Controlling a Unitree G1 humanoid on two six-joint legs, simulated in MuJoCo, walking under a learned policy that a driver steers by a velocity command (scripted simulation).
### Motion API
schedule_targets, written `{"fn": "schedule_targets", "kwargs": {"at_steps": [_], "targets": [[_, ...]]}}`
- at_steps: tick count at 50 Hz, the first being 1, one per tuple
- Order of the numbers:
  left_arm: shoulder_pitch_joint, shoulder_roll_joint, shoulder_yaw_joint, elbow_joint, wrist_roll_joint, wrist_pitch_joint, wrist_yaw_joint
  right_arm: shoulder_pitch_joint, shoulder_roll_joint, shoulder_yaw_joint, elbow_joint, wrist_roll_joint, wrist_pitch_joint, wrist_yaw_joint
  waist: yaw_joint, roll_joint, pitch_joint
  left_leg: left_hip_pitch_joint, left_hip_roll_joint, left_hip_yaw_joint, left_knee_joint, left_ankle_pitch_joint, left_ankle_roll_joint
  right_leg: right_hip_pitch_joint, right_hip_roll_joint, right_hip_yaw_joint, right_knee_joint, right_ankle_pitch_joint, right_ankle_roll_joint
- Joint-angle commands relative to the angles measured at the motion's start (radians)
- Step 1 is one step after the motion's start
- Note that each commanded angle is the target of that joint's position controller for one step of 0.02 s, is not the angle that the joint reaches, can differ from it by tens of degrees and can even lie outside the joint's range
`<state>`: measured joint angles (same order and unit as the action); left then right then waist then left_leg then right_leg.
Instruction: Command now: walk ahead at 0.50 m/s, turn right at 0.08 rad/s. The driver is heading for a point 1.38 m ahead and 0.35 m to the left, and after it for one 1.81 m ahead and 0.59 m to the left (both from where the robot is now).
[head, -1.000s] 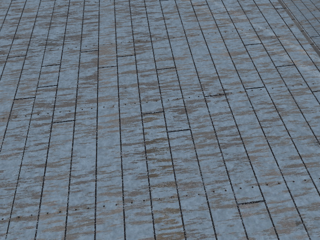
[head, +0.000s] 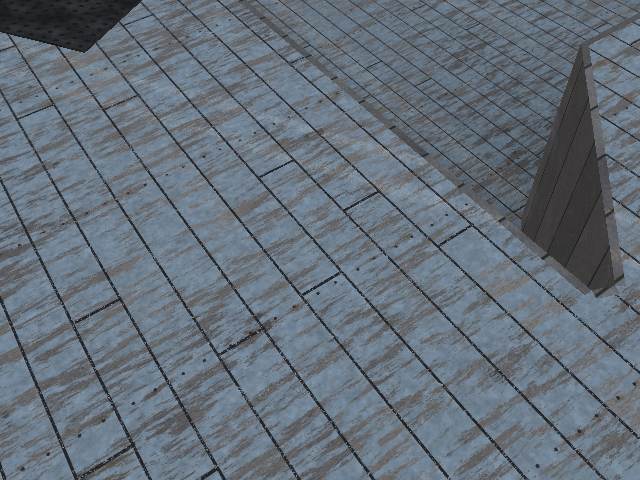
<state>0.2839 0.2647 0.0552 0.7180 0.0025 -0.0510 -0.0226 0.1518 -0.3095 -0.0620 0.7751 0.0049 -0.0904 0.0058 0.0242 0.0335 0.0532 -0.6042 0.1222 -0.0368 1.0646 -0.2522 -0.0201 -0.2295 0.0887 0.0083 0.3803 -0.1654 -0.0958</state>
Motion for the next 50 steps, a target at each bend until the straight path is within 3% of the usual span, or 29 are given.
{"fn": "schedule_targets", "kwargs": {"at_steps": [1, 6, 11, 14, 15, 16, 17, 18, 19, 20, 21, 22, 23, 26, 28, 31, 34, 37, 39, 40, 41, 42, 43, 44, 45, 46, 47, 48, 50], "targets": [[-0.022, 0.151, 0.037, -0.051, 0.004, -0.032, 0.015, 0.024, -0.062, -0.013, -0.033, -0.001, 0.013, -0.002, -0.018, -0.080, -0.066, -0.063, 0.033, -0.007, -0.106, 0.157, -0.022, 0.075, -0.272, 0.168, -0.212, 0.290, -0.165], [0.009, 0.163, 0.034, -0.001, 0.006, -0.039, 0.022, -0.090, -0.036, 0.003, -0.054, 0.015, 0.004, 0.018, 0.038, -0.088, -0.004, -0.035, -0.009, 0.019, -0.379, 0.420, -0.001, 0.105, -0.257, 0.038, -0.265, 0.186, -0.104], [0.052, 0.169, 0.042, 0.057, -0.002, -0.023, 0.025, -0.164, -0.035, 0.008, -0.099, 0.020, 0.001, 0.049, 0.066, -0.069, 0.041, -0.115, -0.047, 0.014, -0.496, 0.341, 0.049, 0.303, -0.328, -0.015, -0.218, 0.275, -0.087], [0.025, 0.195, 0.051, 0.059, -0.007, -0.003, 0.039, -0.118, -0.057, -0.002, -0.112, 0.012, 0.002, 0.064, 0.023, -0.104, -0.011, -0.032, -0.104, 0.077, -0.506, 0.188, 0.097, 0.377, -0.340, -0.055, -0.079, 0.656, -0.052], [0.015, 0.209, 0.055, 0.055, -0.007, 0.005, 0.046, -0.055, -0.084, -0.016, -0.103, 0.010, 0.007, 0.061, -0.013, -0.125, -0.064, 0.059, -0.143, 0.111, -0.495, 0.137, 0.117, 0.386, -0.331, -0.071, 0.024, 0.843, -0.036], [-0.004, 0.211, 0.052, 0.048, -0.007, 0.016, 0.054, 0.073, -0.123, -0.039, -0.076, 0.009, 0.010, 0.056, -0.086, -0.115, -0.139, 0.235, -0.186, 0.135, -0.524, 0.151, 0.145, 0.343, -0.299, -0.109, 0.208, 0.936, -0.008], [0.004, 0.194, 0.042, 0.033, 0.000, 0.015, 0.063, 0.227, -0.185, -0.065, -0.050, 0.010, 0.016, 0.043, -0.157, -0.055, -0.236, 0.525, -0.121, 0.001, -0.533, 0.195, 0.197, 0.146, -0.265, -0.125, 0.471, 0.753, 0.031], [0.127, 0.071, 0.000, -0.006, 0.025, -0.012, 0.044, 0.293, -0.288, -0.089, -0.048, 0.017, 0.015, 0.035, -0.087, 0.194, -0.369, 0.933, 0.144, -0.514, -0.557, 0.069, 0.396, -0.305, -0.074, -0.099, 0.873, -0.005, 0.108], [0.070, 0.100, -0.003, 0.001, 0.011, -0.049, 0.026, 0.319, -0.208, -0.066, -0.050, 0.022, 0.013, 0.035, -0.133, 0.151, -0.459, 1.042, 0.202, -0.802, -0.728, -0.071, 0.435, -0.483, -0.006, 0.083, 1.000, -0.401, 0.104], [-0.032, 0.160, 0.013, -0.031, -0.033, -0.075, 0.010, 0.281, -0.163, -0.052, -0.053, 0.014, 0.013, 0.029, -0.151, 0.096, -0.318, 0.951, 0.174, -0.657, -0.758, -0.094, 0.372, -0.570, -0.075, 0.121, 1.010, -0.331, 0.080], [-0.091, 0.157, 0.008, -0.051, -0.035, -0.090, 0.009, 0.213, -0.147, -0.046, -0.069, 0.012, 0.015, 0.026, -0.126, 0.009, -0.213, 0.797, 0.136, -0.540, -0.769, -0.037, 0.336, -0.560, -0.121, 0.102, 0.934, -0.248, 0.068], [-0.111, 0.155, 0.012, -0.054, -0.011, -0.093, 0.015, 0.153, -0.126, -0.038, -0.085, 0.011, 0.017, 0.024, -0.087, -0.041, -0.135, 0.648, 0.104, -0.455, -0.787, 0.063, 0.321, -0.520, -0.152, 0.090, 0.839, -0.203, 0.076], [-0.101, 0.161, 0.019, -0.055, 0.004, -0.085, 0.020, 0.117, -0.105, -0.029, -0.100, 0.001, 0.017, 0.020, -0.050, -0.022, -0.105, 0.544, 0.070, -0.397, -0.810, 0.158, 0.313, -0.447, -0.177, 0.091, 0.777, -0.169, 0.085], [-0.052, 0.130, 0.017, -0.052, 0.015, -0.054, 0.026, 0.086, -0.114, -0.032, -0.120, 0.003, 0.019, 0.007, -0.007, 0.022, -0.086, 0.396, 0.025, -0.301, -0.846, 0.306, 0.321, -0.371, -0.183, 0.061, 0.658, -0.129, 0.135], [-0.107, 0.107, 0.008, -0.071, 0.016, -0.045, 0.031, 0.104, -0.141, -0.041, -0.114, 0.007, 0.020, -0.005, -0.020, 0.023, -0.064, 0.339, -0.004, -0.244, -0.853, 0.340, 0.307, -0.364, -0.169, 0.042, 0.524, -0.027, 0.166], [-0.223, 0.077, -0.004, -0.097, 0.011, -0.052, 0.027, 0.143, -0.149, -0.045, -0.100, 0.016, 0.031, -0.018, -0.070, 0.041, -0.057, 0.299, -0.057, -0.201, -0.830, 0.254, 0.253, -0.285, -0.123, 0.036, 0.284, 0.190, 0.180], [-0.296, 0.095, 0.001, -0.118, -0.006, -0.063, 0.016, 0.196, -0.151, -0.046, -0.081, 0.023, 0.044, -0.023, -0.100, 0.054, -0.059, 0.341, -0.036, -0.264, -0.791, 0.175, 0.234, -0.241, -0.090, 0.052, 0.169, 0.253, 0.176], [-0.274, 0.131, 0.015, -0.113, -0.010, -0.075, 0.003, 0.207, -0.133, -0.043, -0.073, 0.018, 0.051, -0.028, -0.081, 0.077, -0.068, 0.450, 0.015, -0.343, -0.704, 0.148, 0.212, -0.224, -0.101, 0.078, 0.114, 0.188, 0.139], [-0.181, 0.145, 0.028, -0.086, -0.004, -0.085, 0.003, 0.196, -0.114, -0.038, -0.072, 0.011, 0.054, -0.025, -0.028, 0.092, -0.085, 0.470, 0.007, -0.348, -0.620, 0.230, 0.187, -0.108, -0.097, 0.046, 0.070, 0.142, 0.090], [-0.087, 0.175, 0.042, -0.069, 0.010, -0.090, 0.008, 0.199, -0.076, -0.023, -0.077, 0.005, 0.051, -0.020, 0.017, 0.069, -0.161, 0.443, -0.044, -0.305, -0.478, 0.280, 0.158, 0.056, -0.140, 0.074, 0.070, 0.127, 0.047], [0.049, 0.234, 0.055, -0.058, 0.021, -0.090, 0.012, 0.248, -0.023, -0.002, -0.090, -0.014, 0.047, -0.018, 0.047, -0.074, -0.301, 0.303, -0.123, -0.224, -0.197, 0.076, 0.120, 0.319, -0.310, 0.269, 0.096, 0.108, -0.029], [0.138, 0.300, 0.079, 0.002, 0.013, -0.074, 0.001, 0.379, 0.008, 0.009, -0.097, 0.024, 0.035, -0.016, 0.002, -0.418, -0.366, -0.033, -0.237, -0.117, 0.102, -0.319, 0.058, 0.546, -0.480, 0.739, -0.041, -0.175, -0.188], [0.122, 0.202, 0.056, -0.012, -0.015, -0.073, -0.004, 0.326, -0.094, -0.007, -0.077, 0.032, 0.032, -0.019, 0.038, -0.261, -0.273, -0.149, -0.174, -0.168, 0.206, -0.303, 0.054, 0.502, -0.471, 0.789, -0.094, -0.396, -0.166], [0.072, 0.153, 0.041, -0.018, -0.013, -0.068, -0.001, 0.198, -0.133, -0.019, -0.098, 0.028, 0.031, -0.018, 0.060, -0.160, -0.151, -0.181, -0.141, -0.150, 0.220, -0.209, 0.055, 0.391, -0.431, 0.633, -0.100, -0.358, -0.127], [0.027, 0.142, 0.033, -0.025, 0.000, -0.063, 0.000, 0.128, -0.121, -0.016, -0.115, 0.014, 0.030, -0.018, 0.048, -0.091, -0.096, -0.156, -0.109, -0.113, 0.193, -0.145, 0.053, 0.285, -0.388, 0.516, -0.112, -0.225, -0.111], [-0.001, 0.127, 0.027, -0.020, 0.004, -0.059, 0.001, 0.094, -0.105, -0.016, -0.128, 0.003, 0.025, -0.015, 0.030, -0.082, -0.054, -0.144, -0.079, -0.100, 0.134, -0.098, 0.051, 0.214, -0.355, 0.443, -0.130, -0.112, -0.115], [-0.013, 0.113, 0.020, -0.017, 0.011, -0.060, 0.004, 0.099, -0.089, -0.015, -0.129, 0.003, 0.022, -0.009, 0.006, -0.112, -0.053, -0.096, -0.051, -0.088, 0.090, -0.067, 0.050, 0.167, -0.326, 0.383, -0.147, -0.030, -0.106], [-0.014, 0.102, 0.016, -0.011, 0.008, -0.062, 0.004, 0.112, -0.072, -0.013, -0.126, 0.006, 0.023, -0.006, -0.004, -0.135, -0.060, -0.068, -0.043, -0.072, 0.052, -0.057, 0.045, 0.148, -0.306, 0.342, -0.164, 0.021, -0.108], [0.002, 0.119, 0.020, 0.005, -0.005, -0.064, 0.005, 0.102, -0.042, -0.004, -0.129, 0.004, 0.026, -0.002, -0.009, -0.138, -0.060, -0.063, -0.034, -0.041, -0.030, -0.047, 0.031, 0.128, -0.302, 0.283, -0.190, 0.110, -0.126]]}}
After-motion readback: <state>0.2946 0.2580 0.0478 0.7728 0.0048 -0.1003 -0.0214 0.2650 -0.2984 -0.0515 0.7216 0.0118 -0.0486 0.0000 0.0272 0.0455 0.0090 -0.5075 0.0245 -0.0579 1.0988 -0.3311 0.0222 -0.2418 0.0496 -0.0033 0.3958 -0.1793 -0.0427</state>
